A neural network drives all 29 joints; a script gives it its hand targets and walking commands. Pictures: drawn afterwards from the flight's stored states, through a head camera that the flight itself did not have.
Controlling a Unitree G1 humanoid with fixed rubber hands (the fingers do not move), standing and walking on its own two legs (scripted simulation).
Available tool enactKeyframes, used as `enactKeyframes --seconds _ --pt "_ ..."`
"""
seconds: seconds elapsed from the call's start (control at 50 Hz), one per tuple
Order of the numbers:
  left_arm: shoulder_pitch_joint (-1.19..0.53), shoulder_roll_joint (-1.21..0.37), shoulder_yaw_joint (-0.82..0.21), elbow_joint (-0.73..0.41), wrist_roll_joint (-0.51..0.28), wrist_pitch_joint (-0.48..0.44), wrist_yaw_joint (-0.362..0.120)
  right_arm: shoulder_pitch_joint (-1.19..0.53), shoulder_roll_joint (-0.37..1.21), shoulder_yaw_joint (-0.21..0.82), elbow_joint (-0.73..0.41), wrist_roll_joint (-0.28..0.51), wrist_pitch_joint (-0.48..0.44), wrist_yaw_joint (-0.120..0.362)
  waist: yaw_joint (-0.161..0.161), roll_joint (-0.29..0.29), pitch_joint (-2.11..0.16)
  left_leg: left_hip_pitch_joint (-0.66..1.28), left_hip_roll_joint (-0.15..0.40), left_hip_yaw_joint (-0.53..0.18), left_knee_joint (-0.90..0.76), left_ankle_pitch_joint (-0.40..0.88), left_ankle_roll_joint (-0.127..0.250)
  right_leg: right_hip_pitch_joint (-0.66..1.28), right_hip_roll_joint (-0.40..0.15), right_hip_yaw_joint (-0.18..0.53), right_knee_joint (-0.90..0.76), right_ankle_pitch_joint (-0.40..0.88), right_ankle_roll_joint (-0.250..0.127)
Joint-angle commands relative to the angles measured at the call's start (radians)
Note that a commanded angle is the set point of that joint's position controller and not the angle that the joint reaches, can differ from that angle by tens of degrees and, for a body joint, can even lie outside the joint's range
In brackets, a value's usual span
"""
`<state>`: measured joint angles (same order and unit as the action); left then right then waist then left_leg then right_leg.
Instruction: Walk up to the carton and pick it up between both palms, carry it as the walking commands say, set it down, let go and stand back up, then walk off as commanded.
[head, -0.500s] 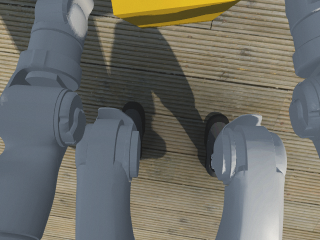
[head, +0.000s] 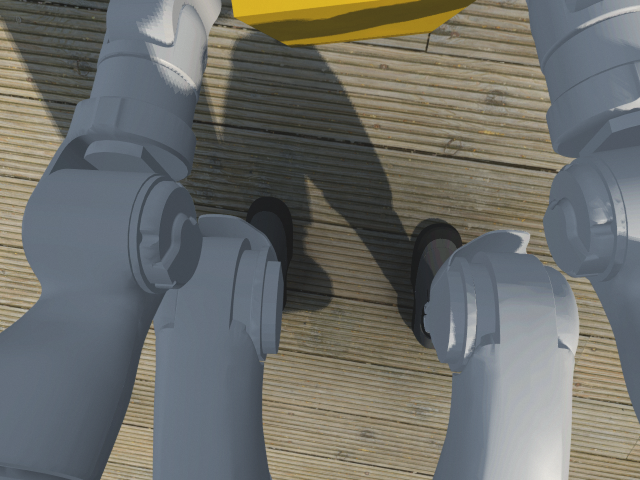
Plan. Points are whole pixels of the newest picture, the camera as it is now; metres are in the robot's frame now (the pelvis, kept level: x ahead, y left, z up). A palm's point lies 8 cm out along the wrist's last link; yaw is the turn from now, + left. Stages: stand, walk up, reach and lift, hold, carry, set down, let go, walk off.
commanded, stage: reach and lift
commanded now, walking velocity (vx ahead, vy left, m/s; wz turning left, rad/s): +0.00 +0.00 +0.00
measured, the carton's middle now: out of the picture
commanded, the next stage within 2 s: none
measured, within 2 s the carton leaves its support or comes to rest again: leaves its support in 0.64 s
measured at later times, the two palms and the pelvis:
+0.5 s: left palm out of the picture +0.56 +0.17 -0.18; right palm out of the picture +0.58 -0.10 -0.19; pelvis +0.02 +0.00 -0.01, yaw +0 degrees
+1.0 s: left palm out of the picture +0.56 +0.17 -0.14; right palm out of the picture +0.58 -0.10 -0.15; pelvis +0.00 +0.00 +0.00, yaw -1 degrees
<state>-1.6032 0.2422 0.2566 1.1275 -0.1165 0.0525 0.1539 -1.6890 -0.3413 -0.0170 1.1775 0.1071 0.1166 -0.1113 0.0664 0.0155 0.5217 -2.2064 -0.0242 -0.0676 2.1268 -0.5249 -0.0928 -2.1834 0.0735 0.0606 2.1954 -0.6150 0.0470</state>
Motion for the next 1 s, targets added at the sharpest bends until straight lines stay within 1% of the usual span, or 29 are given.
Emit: enactKeyframes --seconds 0.0,0.02,0.04,0.1,0.12,0.16,0.22,0.24,0.26,0.34,0.36,0.38,0.42,0.46,0.48,0.56,0.58,0.6,0.64,0.66,0.68,0.7,0.76,0.8,0.82,0.88,0.92,0.94,0.98 --pt "-0.405 -0.472 -0.125 -0.153 0.003 0.010 -0.153 -0.446 0.547 0.117 -0.176 -0.015 -0.014 0.140 0.065 -0.139 -1.393 0.629 -0.075 0.166 -0.073 0.370 0.039 0.606 0.038 -0.089 -0.177 0.351 -0.009" --pt "-0.452 -0.460 -0.143 -0.225 0.013 0.011 -0.157 -0.345 0.547 0.042 -0.119 -0.044 0.000 0.145 0.015 -0.074 -1.363 0.651 -0.065 0.165 -0.071 0.368 0.028 0.576 0.054 -0.084 -0.173 0.364 -0.011" --pt "-0.484 -0.612 -0.163 -0.196 0.011 0.026 -0.196 -0.405 0.720 0.075 -0.160 -0.052 0.013 0.181 0.002 -0.110 -1.365 0.697 -0.076 0.158 -0.064 0.370 0.039 0.523 0.061 -0.105 -0.175 0.323 -0.005" --pt "-0.497 -0.792 -0.171 -0.203 0.008 0.059 -0.266 -0.385 0.893 0.044 -0.174 -0.090 0.028 0.242 0.006 -0.149 -1.279 0.602 -0.091 0.159 -0.056 0.353 0.048 0.489 0.067 -0.113 -0.160 0.311 -0.019" --pt "-0.456 -0.814 -0.164 -0.172 0.050 0.085 -0.283 -0.388 0.918 0.034 -0.187 -0.101 0.038 0.264 0.028 -0.080 -1.237 0.614 -0.089 0.171 -0.065 0.320 0.058 0.452 0.070 -0.104 -0.169 0.272 -0.027" --pt "-0.489 -0.852 -0.187 -0.232 0.042 0.094 -0.304 -0.407 0.975 0.056 -0.225 -0.067 0.044 0.284 0.078 -0.115 -1.308 0.597 -0.090 0.181 -0.049 0.333 0.062 0.455 0.065 -0.111 -0.161 0.282 -0.027" --pt "-0.453 -0.918 -0.186 -0.238 0.010 0.102 -0.329 -0.365 0.999 0.057 -0.248 -0.087 0.046 0.289 0.049 -0.114 -1.280 0.532 -0.096 0.176 -0.026 0.377 0.053 0.505 0.066 -0.106 -0.139 0.365 -0.030" --pt "-0.449 -0.920 -0.208 -0.258 -0.011 0.102 -0.332 -0.373 0.997 0.082 -0.257 -0.085 0.058 0.288 0.022 -0.157 -1.289 0.528 -0.090 0.168 -0.032 0.371 0.058 0.488 0.067 -0.117 -0.143 0.351 -0.030" --pt "-0.404 -0.905 -0.203 -0.217 0.012 0.113 -0.327 -0.362 1.023 0.084 -0.276 -0.069 0.056 0.296 0.065 -0.111 -1.292 0.556 -0.085 0.173 -0.037 0.385 0.064 0.479 0.073 -0.114 -0.140 0.366 -0.029" --pt "-0.345 -0.968 -0.188 -0.197 0.008 0.121 -0.346 -0.301 1.039 0.076 -0.247 -0.083 0.050 0.290 0.015 -0.146 -1.272 0.514 -0.099 0.156 -0.039 0.387 0.064 0.471 0.073 -0.125 -0.141 0.388 -0.028" --pt "-0.330 -0.948 -0.187 -0.211 0.012 0.121 -0.340 -0.367 1.010 0.109 -0.319 -0.051 0.048 0.289 0.069 -0.130 -1.257 0.504 -0.095 0.164 -0.034 0.407 0.064 0.442 0.071 -0.111 -0.149 0.377 -0.024" --pt "-0.317 -0.946 -0.176 -0.214 0.022 0.118 -0.340 -0.324 1.020 0.085 -0.263 -0.082 0.056 0.291 0.015 -0.186 -1.236 0.475 -0.097 0.149 -0.042 0.393 0.067 0.427 0.074 -0.129 -0.148 0.386 -0.021" --pt "-0.382 -0.927 -0.198 -0.279 0.020 0.100 -0.333 -0.344 1.071 0.101 -0.291 -0.055 0.046 0.284 0.065 -0.136 -1.240 0.482 -0.092 0.165 -0.041 0.427 0.070 0.440 0.086 -0.108 -0.140 0.438 -0.022" --pt "-0.328 -0.938 -0.209 -0.227 0.028 0.102 -0.338 -0.263 1.057 0.086 -0.210 -0.089 0.049 0.274 0.025 -0.179 -1.244 0.436 -0.097 0.162 -0.044 0.413 0.063 0.463 0.075 -0.116 -0.146 0.450 -0.021" --pt "-0.357 -0.968 -0.228 -0.281 -0.001 0.105 -0.340 -0.242 1.040 0.066 -0.239 -0.108 0.045 0.269 -0.013 -0.110 -1.265 0.448 -0.091 0.164 -0.042 0.418 0.050 0.462 0.080 -0.109 -0.144 0.464 -0.034" --pt "-0.370 -0.984 -0.246 -0.298 -0.016 0.097 -0.324 -0.318 1.065 0.131 -0.301 -0.050 0.035 0.258 0.041 -0.137 -1.358 0.511 -0.097 0.169 -0.023 0.468 0.062 0.498 0.083 -0.097 -0.152 0.487 -0.029" --pt "-0.401 -0.986 -0.264 -0.337 -0.028 0.096 -0.324 -0.286 1.054 0.100 -0.285 -0.063 0.032 0.248 0.002 -0.119 -1.371 0.487 -0.095 0.167 -0.034 0.468 0.055 0.532 0.081 -0.096 -0.150 0.523 -0.034" --pt "-0.390 -0.965 -0.263 -0.333 -0.010 0.097 -0.318 -0.335 1.077 0.134 -0.294 -0.038 0.036 0.249 0.065 -0.139 -1.390 0.487 -0.091 0.170 -0.051 0.443 0.055 0.538 0.075 -0.102 -0.136 0.489 -0.029" --pt "-0.424 -1.008 -0.271 -0.330 -0.031 0.107 -0.311 -0.355 1.080 0.120 -0.322 -0.050 0.039 0.250 0.023 -0.104 -1.476 0.592 -0.098 0.172 -0.040 0.468 0.057 0.521 0.084 -0.110 -0.158 0.461 -0.031" --pt "-0.446 -0.998 -0.278 -0.352 -0.028 0.111 -0.309 -0.415 1.064 0.147 -0.364 -0.020 0.043 0.243 0.053 -0.102 -1.456 0.580 -0.096 0.177 -0.060 0.449 0.059 0.497 0.079 -0.112 -0.170 0.427 -0.031" --pt "-0.458 -1.030 -0.293 -0.381 -0.053 0.117 -0.306 -0.479 1.045 0.175 -0.439 -0.013 0.034 0.241 0.002 -0.140 -1.552 0.607 -0.099 0.161 -0.042 0.473 0.054 0.582 0.084 -0.123 -0.153 0.480 -0.026" --pt "-0.385 -1.042 -0.276 -0.309 -0.026 0.139 -0.307 -0.494 1.079 0.194 -0.455 0.003 0.038 0.241 0.058 -0.151 -1.621 0.646 -0.101 0.172 -0.056 0.468 0.062 0.612 0.085 -0.129 -0.157 0.461 -0.021" --pt "-0.479 -0.990 -0.246 -0.385 -0.017 0.145 -0.303 -0.467 1.125 0.192 -0.373 -0.022 0.077 0.247 0.049 -0.211 -1.630 0.616 -0.087 0.182 -0.078 0.363 0.063 0.660 0.083 -0.127 -0.184 0.400 -0.012" --pt "-0.495 -1.089 -0.300 -0.372 -0.053 0.175 -0.314 -0.575 1.059 0.224 -0.525 -0.019 0.073 0.233 -0.005 -0.165 -1.791 0.713 -0.095 0.181 -0.071 0.423 0.050 0.748 0.079 -0.140 -0.163 0.449 -0.032" --pt "-0.535 -1.034 -0.264 -0.357 -0.018 0.181 -0.311 -0.588 1.086 0.183 -0.411 0.000 0.091 0.244 0.057 -0.100 -1.756 0.718 -0.091 0.203 -0.093 0.339 0.051 0.728 0.074 -0.140 -0.181 0.357 -0.030" --pt "-0.588 -1.150 -0.316 -0.434 -0.075 0.216 -0.328 -0.606 1.074 0.206 -0.531 -0.012 0.112 0.238 0.001 -0.081 -1.937 0.792 -0.099 0.198 -0.094 0.433 0.032 0.818 0.083 -0.144 -0.187 0.452 -0.043" --pt "-0.635 -1.116 -0.276 -0.467 -0.041 0.218 -0.327 -0.645 1.095 0.205 -0.529 -0.001 0.123 0.246 0.031 -0.136 -1.952 0.781 -0.106 0.209 -0.106 0.413 0.044 0.784 0.079 -0.158 -0.214 0.421 -0.029" --pt "-0.673 -1.114 -0.334 -0.500 -0.076 0.227 -0.316 -0.708 1.083 0.229 -0.597 0.026 0.117 0.234 0.016 -0.091 -1.994 0.826 -0.095 0.200 -0.106 0.422 0.042 0.796 0.075 -0.157 -0.193 0.436 -0.038" --pt "-0.607 -1.118 -0.323 -0.440 -0.060 0.235 -0.318 -0.612 1.123 0.209 -0.505 0.001 0.134 0.242 -0.011 -0.119 -1.917 0.768 -0.102 0.200 -0.129 0.375 0.040 0.760 0.068 -0.171 -0.221 0.401 -0.023"
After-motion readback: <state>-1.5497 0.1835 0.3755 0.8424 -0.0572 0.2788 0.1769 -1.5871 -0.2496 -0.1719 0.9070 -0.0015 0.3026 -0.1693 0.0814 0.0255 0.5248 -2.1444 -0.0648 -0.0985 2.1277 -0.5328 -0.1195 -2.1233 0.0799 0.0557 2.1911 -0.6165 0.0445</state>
